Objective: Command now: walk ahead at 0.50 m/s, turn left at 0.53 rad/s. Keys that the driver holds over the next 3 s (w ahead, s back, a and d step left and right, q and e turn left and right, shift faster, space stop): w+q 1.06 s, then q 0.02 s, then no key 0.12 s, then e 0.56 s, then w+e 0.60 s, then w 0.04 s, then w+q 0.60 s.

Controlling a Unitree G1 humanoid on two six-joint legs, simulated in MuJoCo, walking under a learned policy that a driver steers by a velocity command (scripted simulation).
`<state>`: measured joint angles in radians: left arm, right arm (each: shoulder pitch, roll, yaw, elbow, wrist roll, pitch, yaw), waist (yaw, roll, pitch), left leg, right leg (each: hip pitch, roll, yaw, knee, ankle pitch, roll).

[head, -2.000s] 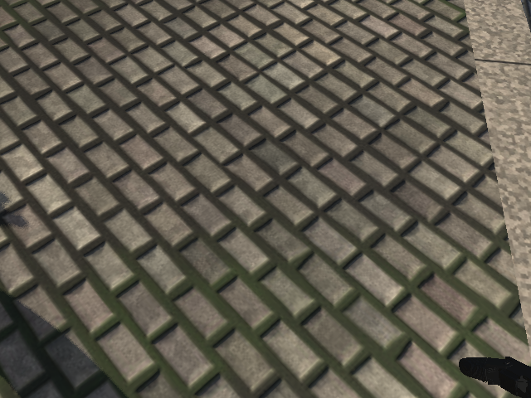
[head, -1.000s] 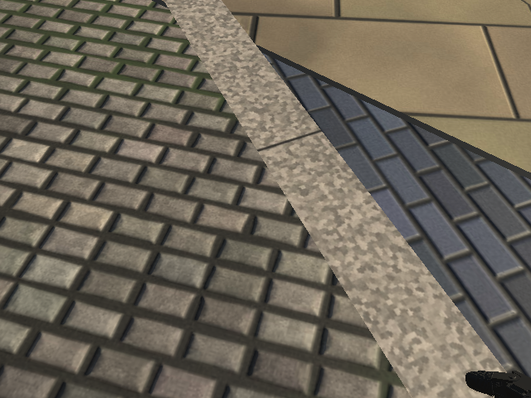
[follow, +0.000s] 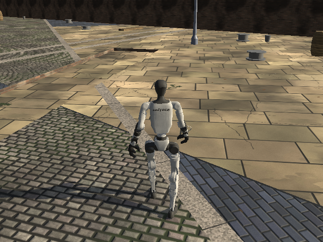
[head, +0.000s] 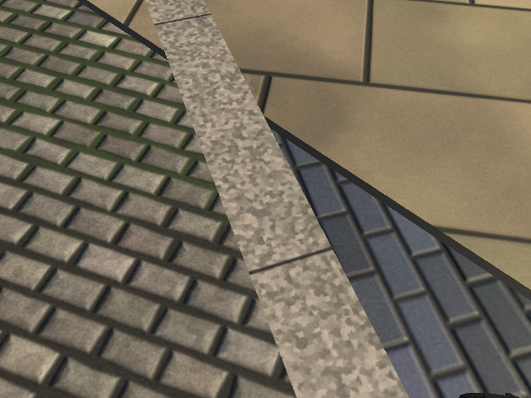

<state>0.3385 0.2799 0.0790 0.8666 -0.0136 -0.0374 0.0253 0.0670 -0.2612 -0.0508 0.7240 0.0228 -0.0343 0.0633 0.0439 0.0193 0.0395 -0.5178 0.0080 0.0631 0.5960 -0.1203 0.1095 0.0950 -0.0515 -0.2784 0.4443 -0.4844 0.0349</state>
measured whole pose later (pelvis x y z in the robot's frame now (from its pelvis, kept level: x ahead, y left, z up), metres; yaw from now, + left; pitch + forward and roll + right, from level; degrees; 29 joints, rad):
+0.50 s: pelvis +0.29 -0.01 +0.01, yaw +18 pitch +2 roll -1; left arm 0.04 0.27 0.05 0.69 0.01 -0.13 -0.02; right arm 0.37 -0.31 -0.08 0.75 0.02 -0.03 -0.02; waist -0.07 0.02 0.01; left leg -0.17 -0.08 -0.22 0.75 -0.50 0.04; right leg -0.46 0.03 0.02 0.53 -0.11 -0.01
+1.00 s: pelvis +0.52 +0.12 +0.00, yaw +36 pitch +2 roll -2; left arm 0.32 0.32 0.08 0.86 -0.02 -0.05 0.01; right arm 0.07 -0.29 -0.07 0.57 0.02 -0.02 0.05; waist 0.06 0.01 0.06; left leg -0.51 0.00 0.05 0.61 -0.14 0.10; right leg 0.02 -0.10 -0.23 0.61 -0.48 0.04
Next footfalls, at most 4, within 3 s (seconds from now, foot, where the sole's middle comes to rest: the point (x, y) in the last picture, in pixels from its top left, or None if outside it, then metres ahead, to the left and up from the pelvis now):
0.46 right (320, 394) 0.47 -0.08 -0.75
0.98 left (176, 334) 0.60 0.28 -0.75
1.44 right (198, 241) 0.88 0.26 -0.75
1.82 left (127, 289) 0.72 0.43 -0.75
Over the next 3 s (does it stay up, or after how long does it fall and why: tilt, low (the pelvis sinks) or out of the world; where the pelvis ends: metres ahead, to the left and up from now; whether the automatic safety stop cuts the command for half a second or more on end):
stays up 1.26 0.37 0.02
